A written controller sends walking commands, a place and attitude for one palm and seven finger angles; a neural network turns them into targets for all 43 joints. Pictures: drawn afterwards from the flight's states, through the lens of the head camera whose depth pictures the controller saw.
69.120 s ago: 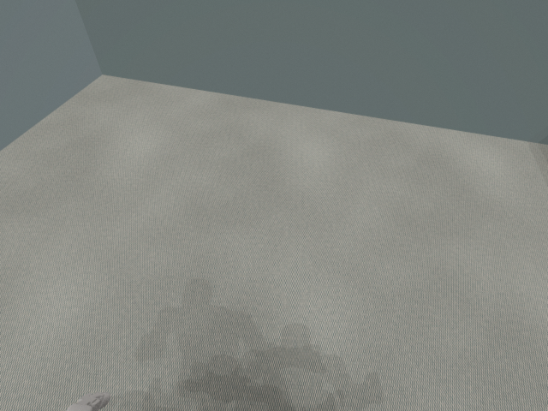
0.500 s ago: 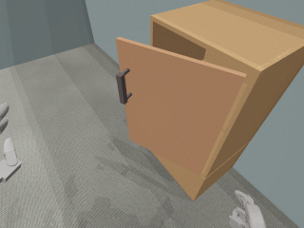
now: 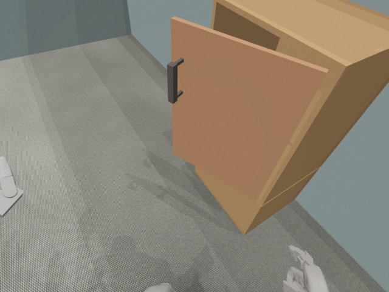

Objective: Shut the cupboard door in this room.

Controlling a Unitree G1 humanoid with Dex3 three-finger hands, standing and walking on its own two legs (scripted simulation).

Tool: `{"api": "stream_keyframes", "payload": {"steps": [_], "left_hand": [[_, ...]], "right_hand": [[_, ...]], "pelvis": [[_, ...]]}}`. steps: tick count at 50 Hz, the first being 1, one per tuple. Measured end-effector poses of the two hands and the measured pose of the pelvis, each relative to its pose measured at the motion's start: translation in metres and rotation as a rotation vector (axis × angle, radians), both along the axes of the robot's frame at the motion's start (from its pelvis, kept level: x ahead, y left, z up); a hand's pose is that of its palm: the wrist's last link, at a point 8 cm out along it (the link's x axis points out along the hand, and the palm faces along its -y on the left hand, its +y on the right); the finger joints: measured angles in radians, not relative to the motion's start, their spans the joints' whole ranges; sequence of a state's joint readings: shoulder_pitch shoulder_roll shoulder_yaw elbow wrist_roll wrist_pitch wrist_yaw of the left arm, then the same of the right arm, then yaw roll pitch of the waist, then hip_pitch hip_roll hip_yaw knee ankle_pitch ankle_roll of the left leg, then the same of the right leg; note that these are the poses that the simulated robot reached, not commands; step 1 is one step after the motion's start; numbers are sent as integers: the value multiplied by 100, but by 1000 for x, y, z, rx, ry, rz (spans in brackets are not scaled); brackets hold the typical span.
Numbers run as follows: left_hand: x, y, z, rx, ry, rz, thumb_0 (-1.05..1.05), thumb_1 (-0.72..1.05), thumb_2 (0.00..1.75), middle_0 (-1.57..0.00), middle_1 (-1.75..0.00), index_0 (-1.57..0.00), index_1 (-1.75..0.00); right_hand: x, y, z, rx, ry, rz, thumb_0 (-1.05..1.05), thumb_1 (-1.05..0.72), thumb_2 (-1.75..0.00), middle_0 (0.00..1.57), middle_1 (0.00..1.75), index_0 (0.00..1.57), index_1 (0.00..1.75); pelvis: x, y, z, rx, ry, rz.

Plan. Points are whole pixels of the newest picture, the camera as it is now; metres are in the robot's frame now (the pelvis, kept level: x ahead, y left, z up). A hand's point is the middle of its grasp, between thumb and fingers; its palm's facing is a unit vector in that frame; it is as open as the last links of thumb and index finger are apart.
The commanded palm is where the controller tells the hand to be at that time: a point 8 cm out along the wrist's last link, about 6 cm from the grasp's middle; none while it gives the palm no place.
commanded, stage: step back with the hand held close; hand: left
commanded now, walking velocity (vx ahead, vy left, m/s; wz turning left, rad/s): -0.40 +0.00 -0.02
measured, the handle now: (176, 80) +0.70 +0.10 +0.04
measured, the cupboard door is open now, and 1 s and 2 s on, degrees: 23 23 23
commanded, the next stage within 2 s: stop stepping back and stand still in 0.60 s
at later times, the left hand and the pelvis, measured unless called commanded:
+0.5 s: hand out of the picture +0.07 +0.29 +0.18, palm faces +0.55 -0.72 -0.43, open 7.4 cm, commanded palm +0.00 +0.31 +0.20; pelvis -0.10 +0.00 -0.01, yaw +7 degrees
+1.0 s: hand out of the picture -0.07 +0.28 +0.19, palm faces +0.33 -0.85 -0.42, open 7.4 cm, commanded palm -0.10 +0.32 +0.20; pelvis -0.27 +0.04 +0.01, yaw -5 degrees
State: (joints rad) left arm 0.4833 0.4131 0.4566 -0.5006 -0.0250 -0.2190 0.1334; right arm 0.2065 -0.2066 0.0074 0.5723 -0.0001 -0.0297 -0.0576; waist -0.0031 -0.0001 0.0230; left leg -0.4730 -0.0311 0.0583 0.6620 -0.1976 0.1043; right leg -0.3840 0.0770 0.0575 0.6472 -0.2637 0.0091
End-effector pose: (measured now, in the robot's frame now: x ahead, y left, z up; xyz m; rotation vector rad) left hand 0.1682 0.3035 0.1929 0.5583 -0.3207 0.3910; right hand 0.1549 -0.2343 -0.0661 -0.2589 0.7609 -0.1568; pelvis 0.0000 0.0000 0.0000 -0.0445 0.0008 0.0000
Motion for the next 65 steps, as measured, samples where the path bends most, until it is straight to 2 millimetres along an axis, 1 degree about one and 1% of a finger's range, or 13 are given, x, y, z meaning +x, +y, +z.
{"api": "stream_keyframes", "payload": {"steps": [8, 15, 23, 28, 31, 35, 41, 48, 52, 55, 59, 62, 65], "left_hand": [[-33, -9, 6, 45, -34, -46, 1, 89, 90, -22, -31, -21, -30], [-64, 9, 13, 80, -89, 0, 1, 89, 90, -22, -31, -21, -30], [-125, 21, 3, 49, -86, 99, 1, 89, 90, -22, -31, -21, -30], [-166, 14, 2, -13, -73, 105, 1, 89, 90, -21, -31, -21, -30], [-175, 19, 10, -29, -133, 85, 1, 89, 90, -22, -31, -21, -30], [-169, 37, 19, -44, -192, 48, 1, 89, 90, -21, -31, -21, -30], [-179, 41, 5, -89, -47, -49, 1, 89, 90, -21, -31, -21, -30], [-256, 19, 5, -37, 20, -143, 1, 89, 90, -21, -31, -21, -30], [-283, 35, 25, -16, -97, -120, 1, 89, 90, -22, -31, -22, -30], [-283, 60, 27, -61, -154, -34, 1, 89, 90, -22, -31, -22, -30], [-268, 86, 6, -135, -113, 13, 1, 89, 90, -21, -31, -21, -30], [-260, 88, -13, -151, -11, -27, 1, 90, 90, -21, -31, -20, -30], [-260, 78, -12, -99, 61, -125, 1, 90, 90, -21, -30, -20, -30]], "right_hand": [[-24, -16, 9, -43, -20, -8, 1, -90, -90, 20, 30, 20, 30], [-44, -14, 9, -62, -41, -13, 1, -90, -90, 20, 30, 20, 30], [-58, 7, -7, -20, -37, 87, 1, -90, -90, 20, 30, 20, 30], [-72, 29, 0, 9, -16, 145, 1, -90, -90, 20, 30, 20, 30], [-82, 41, 13, -4, -41, 145, 1, -90, -90, 20, 30, 20, 30], [-98, 51, 30, -13, -116, 111, 1, -90, -90, 20, 30, 20, 30], [-159, 52, 51, 23, -200, 38, 1, -90, -90, 20, 30, 20, 30], [-257, 32, 40, -30, -104, -16, 0, -90, -90, 20, 30, 20, 30], [-317, 23, 24, -77, 68, -81, 1, -90, -90, 20, 30, 20, 30], [-351, 24, 19, -87, 110, -142, 1, -90, -90, 20, 30, 20, 30], [-377, 35, 4, -111, 121, -187, 1, -90, -90, 20, 30, 20, 30], [-386, 56, 1, -72, 97, -234, 1, -90, -90, 20, 30, 20, 30], [-391, 83, 7, -16, 75, -229, 1, -91, -90, 20, 30, 20, 30]], "pelvis": [[-24, -4, -2, 3, 5, 21], [-48, 2, -5, -12, -5, 45], [-84, -4, -15, -31, 48, 127], [-112, 0, -3, -12, 25, 92], [-116, 9, 3, 3, 34, 60], [-149, 21, 7, -10, 4, 40], [-199, 32, 14, -66, -5, -25], [-253, 32, 8, 9, 36, -62], [-271, 41, 14, 12, 25, -84], [-276, 55, 17, 15, 33, -86], [-284, 81, 8, -4, 28, -60], [-294, 94, 7, 29, -5, -82], [-300, 96, 14, 28, -18, -96]]}}
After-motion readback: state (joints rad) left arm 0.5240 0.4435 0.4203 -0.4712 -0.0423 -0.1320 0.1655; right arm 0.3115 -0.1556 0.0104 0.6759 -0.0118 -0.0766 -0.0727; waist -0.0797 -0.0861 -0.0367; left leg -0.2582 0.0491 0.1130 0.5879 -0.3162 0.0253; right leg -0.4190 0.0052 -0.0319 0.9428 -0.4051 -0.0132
